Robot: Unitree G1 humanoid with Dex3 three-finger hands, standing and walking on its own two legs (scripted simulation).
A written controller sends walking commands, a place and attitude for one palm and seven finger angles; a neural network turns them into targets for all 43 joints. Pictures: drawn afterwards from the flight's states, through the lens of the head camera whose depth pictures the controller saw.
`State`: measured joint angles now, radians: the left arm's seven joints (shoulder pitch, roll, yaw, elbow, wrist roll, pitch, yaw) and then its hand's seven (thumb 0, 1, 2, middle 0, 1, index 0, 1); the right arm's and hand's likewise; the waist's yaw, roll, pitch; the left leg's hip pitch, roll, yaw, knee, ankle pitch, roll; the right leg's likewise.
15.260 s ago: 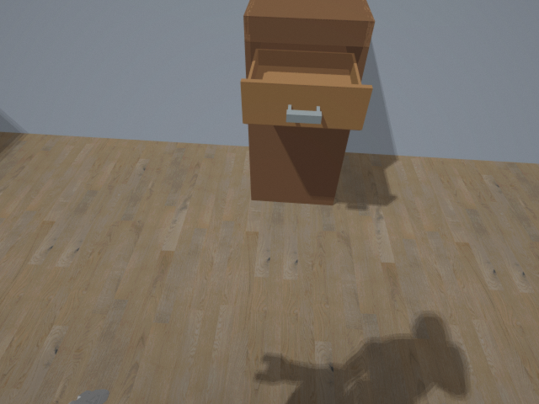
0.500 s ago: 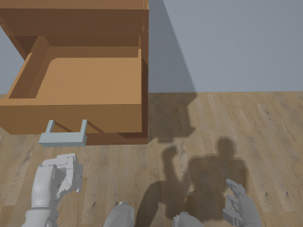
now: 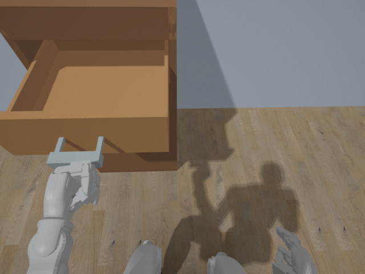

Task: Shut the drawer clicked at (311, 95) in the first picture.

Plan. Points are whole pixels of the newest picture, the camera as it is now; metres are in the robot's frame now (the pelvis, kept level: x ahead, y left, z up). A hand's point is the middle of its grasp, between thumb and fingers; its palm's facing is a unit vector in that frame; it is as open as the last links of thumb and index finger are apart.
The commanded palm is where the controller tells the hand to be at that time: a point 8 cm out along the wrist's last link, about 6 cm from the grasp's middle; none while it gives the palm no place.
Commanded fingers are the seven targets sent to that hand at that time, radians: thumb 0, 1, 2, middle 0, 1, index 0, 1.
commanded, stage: push the drawer shut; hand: left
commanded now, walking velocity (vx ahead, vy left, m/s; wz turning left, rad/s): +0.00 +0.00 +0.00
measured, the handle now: (78, 150) +0.35 +0.24 +0.05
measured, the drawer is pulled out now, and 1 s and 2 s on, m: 0.25 0.11 0.00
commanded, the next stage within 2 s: none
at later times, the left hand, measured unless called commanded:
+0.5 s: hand (100, 151) +0.36 +0.20 +0.05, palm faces +0.07 -1.00 -0.04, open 3.0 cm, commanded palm +0.34 +0.25 +0.05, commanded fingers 0.00 0.90 0.90 -1.40 -1.60 -1.40 -1.60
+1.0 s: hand (106, 129) +0.41 +0.20 +0.05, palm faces +0.09 -1.00 -0.04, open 3.0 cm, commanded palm +0.40 +0.25 +0.05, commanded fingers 0.00 0.90 0.90 -1.40 -1.60 -1.40 -1.60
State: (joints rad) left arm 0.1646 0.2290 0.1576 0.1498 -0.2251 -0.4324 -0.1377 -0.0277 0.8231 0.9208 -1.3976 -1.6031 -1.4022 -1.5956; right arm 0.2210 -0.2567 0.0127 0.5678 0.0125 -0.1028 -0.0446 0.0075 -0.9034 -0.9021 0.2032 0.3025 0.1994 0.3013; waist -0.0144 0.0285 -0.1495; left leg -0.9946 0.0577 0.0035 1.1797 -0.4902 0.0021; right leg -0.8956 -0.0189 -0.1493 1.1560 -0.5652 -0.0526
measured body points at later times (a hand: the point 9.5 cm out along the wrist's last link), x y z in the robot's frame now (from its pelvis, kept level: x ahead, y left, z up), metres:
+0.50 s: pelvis -0.01 +0.01 +0.01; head +0.09 +0.02 +0.45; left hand +0.35 +0.25 +0.05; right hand +0.12 -0.24 -0.10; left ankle +0.04 +0.12 -0.64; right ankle +0.00 -0.09 -0.64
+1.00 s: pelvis +0.00 +0.02 +0.01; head +0.10 +0.03 +0.44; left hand +0.40 +0.25 +0.05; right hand +0.09 -0.24 -0.11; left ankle +0.04 +0.12 -0.64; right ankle +0.00 -0.09 -0.64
